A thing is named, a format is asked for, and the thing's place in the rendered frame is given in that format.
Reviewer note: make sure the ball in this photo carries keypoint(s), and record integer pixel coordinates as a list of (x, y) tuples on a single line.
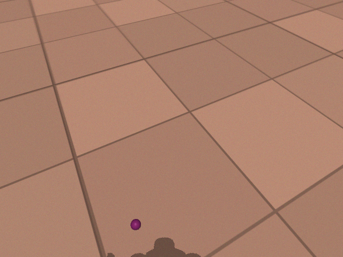
[(135, 224)]

